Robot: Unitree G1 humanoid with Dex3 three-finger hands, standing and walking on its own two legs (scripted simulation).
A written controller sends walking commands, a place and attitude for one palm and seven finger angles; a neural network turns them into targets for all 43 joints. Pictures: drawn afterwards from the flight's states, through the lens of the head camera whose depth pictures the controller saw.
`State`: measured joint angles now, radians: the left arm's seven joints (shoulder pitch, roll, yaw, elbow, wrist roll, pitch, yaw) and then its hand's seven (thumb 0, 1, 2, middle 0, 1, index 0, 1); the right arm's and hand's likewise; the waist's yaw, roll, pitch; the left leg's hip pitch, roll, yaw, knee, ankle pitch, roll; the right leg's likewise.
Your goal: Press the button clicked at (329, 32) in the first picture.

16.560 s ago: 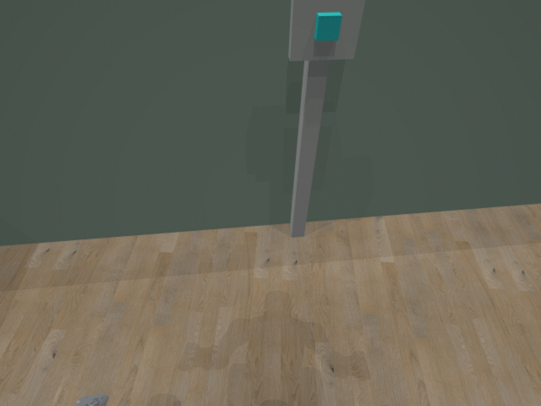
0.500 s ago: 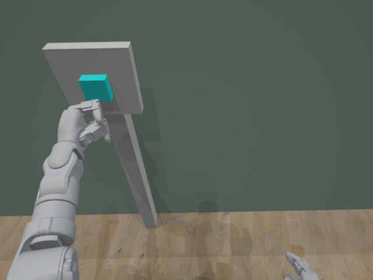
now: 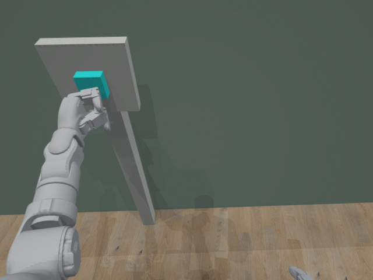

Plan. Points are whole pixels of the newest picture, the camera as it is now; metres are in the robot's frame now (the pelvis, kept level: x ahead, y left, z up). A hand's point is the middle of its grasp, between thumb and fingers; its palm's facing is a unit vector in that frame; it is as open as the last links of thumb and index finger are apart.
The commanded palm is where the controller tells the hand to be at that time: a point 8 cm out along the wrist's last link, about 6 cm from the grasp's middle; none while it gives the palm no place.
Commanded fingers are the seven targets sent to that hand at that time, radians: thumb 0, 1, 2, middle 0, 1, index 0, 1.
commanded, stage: press the button with the knuckle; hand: left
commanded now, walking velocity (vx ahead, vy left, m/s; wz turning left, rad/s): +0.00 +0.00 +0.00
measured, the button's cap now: (92, 84) +0.49 +0.23 +0.18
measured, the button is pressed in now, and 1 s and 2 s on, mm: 0 15 0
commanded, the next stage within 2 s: hold the button down briefly in 0.56 s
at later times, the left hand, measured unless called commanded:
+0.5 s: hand (106, 108) +0.44 +0.19 +0.14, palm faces +0.08 -1.00 -0.01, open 2.8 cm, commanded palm +0.44 +0.24 +0.15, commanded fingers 0.00 0.90 0.90 -1.30 -1.50 -1.30 -1.50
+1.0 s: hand (106, 107) +0.45 +0.20 +0.14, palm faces +0.06 -1.00 -0.02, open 2.9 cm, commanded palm +0.45 +0.24 +0.15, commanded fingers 0.00 0.90 0.90 -1.30 -1.50 -1.30 -1.50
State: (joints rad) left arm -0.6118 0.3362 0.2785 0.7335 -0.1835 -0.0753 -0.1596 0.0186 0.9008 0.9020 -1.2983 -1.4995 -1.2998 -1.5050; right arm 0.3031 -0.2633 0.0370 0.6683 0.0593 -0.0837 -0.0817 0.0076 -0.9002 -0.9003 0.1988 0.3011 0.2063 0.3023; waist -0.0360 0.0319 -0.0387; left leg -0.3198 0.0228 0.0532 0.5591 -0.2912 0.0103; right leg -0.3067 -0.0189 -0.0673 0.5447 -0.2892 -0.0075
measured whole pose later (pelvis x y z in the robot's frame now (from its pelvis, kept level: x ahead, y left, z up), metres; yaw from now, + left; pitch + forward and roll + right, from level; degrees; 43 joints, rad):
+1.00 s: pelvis -0.03 +0.00 -0.01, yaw +1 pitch +8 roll -1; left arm -0.96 0.48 0.29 1.21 -0.14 -0.25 -0.20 -0.02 0.76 0.99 -1.30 -1.50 -1.37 -1.50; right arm 0.40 -0.29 0.04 0.72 0.04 -0.12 -0.07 0.01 -0.90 -0.90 0.20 0.30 0.21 0.30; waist -0.11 0.02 -0.04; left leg -0.53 0.03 0.02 0.67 -0.28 0.01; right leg -0.50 -0.01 -0.09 0.63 -0.27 -0.01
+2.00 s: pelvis +0.00 -0.01 +0.00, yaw +2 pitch -1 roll +0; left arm -0.29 0.25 0.20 0.28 -0.22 0.09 -0.16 0.02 0.90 0.90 -1.30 -1.50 -1.30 -1.51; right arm 0.18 -0.25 0.06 0.61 0.06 -0.09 -0.09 0.01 -0.90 -0.90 0.20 0.30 0.21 0.30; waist 0.03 0.05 -0.04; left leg -0.24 0.02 0.02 0.54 -0.29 0.00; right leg -0.22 -0.02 -0.09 0.54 -0.31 -0.02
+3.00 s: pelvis +0.00 +0.00 +0.01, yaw +0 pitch -6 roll +0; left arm 0.33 0.28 0.21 -0.31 -0.06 -0.09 0.11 0.02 0.89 0.90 -1.30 -1.50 -1.30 -1.50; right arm 0.20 -0.22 0.04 0.66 -0.01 -0.10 -0.07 0.01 -0.90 -0.90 0.20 0.30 0.21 0.30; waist 0.06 0.06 0.04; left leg -0.07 0.01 0.06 0.39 -0.23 0.01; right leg -0.05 -0.02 -0.06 0.37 -0.22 0.00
